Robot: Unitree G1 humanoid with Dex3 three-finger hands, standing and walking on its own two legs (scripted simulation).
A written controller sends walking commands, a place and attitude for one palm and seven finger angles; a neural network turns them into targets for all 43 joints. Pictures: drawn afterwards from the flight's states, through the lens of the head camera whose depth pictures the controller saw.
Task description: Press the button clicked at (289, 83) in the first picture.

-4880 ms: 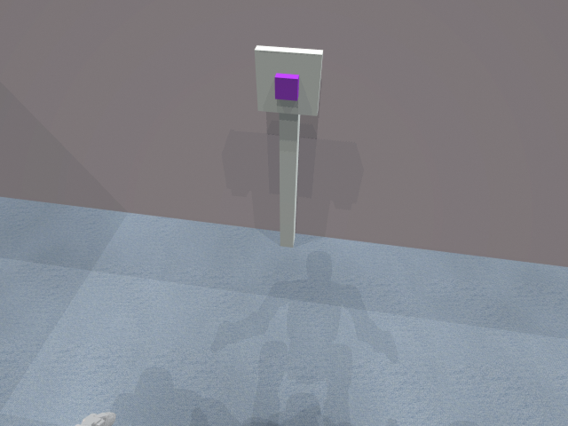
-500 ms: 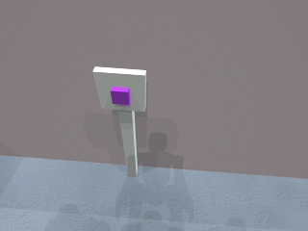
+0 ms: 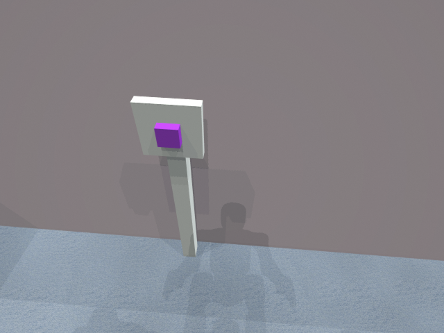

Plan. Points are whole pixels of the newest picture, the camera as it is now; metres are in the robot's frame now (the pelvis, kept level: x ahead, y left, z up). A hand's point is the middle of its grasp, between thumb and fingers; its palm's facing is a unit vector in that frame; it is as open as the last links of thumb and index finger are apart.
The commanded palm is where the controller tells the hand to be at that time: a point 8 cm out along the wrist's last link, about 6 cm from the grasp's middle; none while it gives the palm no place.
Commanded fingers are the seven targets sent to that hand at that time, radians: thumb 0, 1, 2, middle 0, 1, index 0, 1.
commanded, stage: look again from close up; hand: left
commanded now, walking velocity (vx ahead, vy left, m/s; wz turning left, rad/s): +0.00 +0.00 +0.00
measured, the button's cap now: (168, 134) +0.60 +0.17 +0.02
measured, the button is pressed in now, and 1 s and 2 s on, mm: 0 0 0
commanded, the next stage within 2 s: shuffle to correct the standing spot in 0.16 s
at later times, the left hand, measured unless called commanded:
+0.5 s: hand out of the picture +0.00 +0.20 -0.17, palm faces +0.01 -0.97 -0.22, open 7.4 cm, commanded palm none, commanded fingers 0.00 0.90 0.90 -0.20 -0.30 -0.20 -0.30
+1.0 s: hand out of the picture +0.03 +0.18 -0.20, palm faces +0.10 -0.99 -0.13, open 7.4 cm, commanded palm none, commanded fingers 0.00 0.90 0.90 -0.20 -0.30 -0.20 -0.30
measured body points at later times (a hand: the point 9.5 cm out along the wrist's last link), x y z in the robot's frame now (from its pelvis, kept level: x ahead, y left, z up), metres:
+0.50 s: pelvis +0.00 +0.00 +0.00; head -0.02 +0.01 +0.45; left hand +0.00 +0.25 -0.15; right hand +0.01 -0.25 -0.15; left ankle +0.01 +0.13 -0.73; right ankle +0.02 -0.13 -0.73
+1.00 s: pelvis +0.10 +0.03 -0.02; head +0.11 +0.05 +0.43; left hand +0.03 +0.23 -0.18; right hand +0.11 -0.20 -0.16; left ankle +0.09 +0.10 -0.74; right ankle +0.02 -0.13 -0.72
